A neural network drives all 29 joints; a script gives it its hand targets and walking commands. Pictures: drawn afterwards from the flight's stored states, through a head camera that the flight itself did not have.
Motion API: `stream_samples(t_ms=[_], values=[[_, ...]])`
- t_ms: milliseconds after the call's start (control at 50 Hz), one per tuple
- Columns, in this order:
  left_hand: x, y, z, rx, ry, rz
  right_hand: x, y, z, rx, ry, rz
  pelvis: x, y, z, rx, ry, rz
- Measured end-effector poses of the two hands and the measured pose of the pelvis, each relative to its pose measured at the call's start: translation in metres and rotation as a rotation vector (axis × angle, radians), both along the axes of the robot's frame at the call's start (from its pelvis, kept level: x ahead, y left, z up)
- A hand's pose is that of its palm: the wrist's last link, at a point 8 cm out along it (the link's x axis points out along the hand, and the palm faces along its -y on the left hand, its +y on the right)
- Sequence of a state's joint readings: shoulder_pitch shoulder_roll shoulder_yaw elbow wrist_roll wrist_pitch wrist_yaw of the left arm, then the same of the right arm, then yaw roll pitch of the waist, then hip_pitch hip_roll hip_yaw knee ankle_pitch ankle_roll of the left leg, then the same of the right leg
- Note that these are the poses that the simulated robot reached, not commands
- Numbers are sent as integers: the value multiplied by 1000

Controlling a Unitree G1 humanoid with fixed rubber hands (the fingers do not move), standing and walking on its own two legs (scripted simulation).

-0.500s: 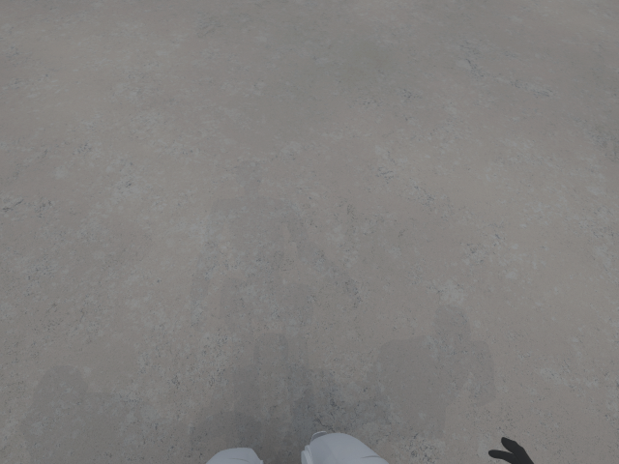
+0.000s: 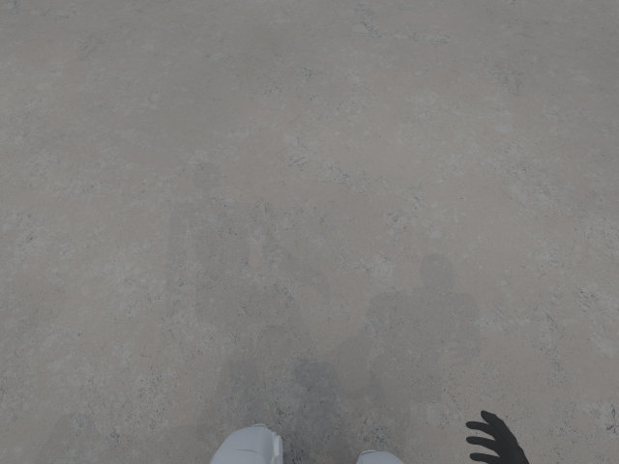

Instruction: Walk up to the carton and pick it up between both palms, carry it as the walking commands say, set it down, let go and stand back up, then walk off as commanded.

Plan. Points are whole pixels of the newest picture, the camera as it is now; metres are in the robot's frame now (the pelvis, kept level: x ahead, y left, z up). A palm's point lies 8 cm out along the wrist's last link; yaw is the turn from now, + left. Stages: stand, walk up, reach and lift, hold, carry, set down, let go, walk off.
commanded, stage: stand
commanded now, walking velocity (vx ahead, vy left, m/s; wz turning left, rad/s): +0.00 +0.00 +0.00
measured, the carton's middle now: out of the picture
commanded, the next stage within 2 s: walk off in 1.48 s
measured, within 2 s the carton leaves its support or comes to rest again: neither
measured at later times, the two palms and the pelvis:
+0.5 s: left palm out of the picture +0.01 +0.22 -0.13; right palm out of the picture +0.07 -0.27 -0.13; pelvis -0.03 -0.03 +0.00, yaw -2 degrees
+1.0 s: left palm out of the picture -0.05 +0.20 -0.12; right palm out of the picture -0.02 -0.29 -0.12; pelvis -0.09 -0.04 +0.01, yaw -3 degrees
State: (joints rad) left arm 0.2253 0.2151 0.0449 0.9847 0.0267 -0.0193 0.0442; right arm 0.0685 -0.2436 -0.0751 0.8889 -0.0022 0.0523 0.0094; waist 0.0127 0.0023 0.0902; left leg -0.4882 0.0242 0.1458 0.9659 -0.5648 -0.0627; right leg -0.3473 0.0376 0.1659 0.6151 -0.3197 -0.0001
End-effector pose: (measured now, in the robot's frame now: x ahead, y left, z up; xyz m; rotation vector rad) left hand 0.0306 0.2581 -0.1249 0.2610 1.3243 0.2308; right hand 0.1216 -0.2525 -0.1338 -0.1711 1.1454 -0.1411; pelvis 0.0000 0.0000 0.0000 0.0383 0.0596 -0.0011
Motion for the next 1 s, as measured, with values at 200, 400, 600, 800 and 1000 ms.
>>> stream_samples(t_ms=[200, 400, 600, 800, 1000], values=[[0, -2, -14, -58, -17, -7, -9, 21, 12, -3, -39, -42, -2, 9, 0, -31, -47, -8], [-4, -24, -10, -92, -48, -31, -42, 11, 20, 13, -67, -82, -20, -9, 5, -40, -73, -30], [-32, -66, 2, -34, -47, -29, -71, -39, -1, 58, -67, -95, -42, -52, 0, 25, -104, -54], [-53, -78, 18, -16, -36, -35, -122, -61, 4, 39, 27, -109, -63, -62, 14, 35, -68, -59], [-78, -60, 4, -61, -53, -31, -143, -37, 11, 11, -4, -111, -89, -36, 10, -4, -94, -60]])
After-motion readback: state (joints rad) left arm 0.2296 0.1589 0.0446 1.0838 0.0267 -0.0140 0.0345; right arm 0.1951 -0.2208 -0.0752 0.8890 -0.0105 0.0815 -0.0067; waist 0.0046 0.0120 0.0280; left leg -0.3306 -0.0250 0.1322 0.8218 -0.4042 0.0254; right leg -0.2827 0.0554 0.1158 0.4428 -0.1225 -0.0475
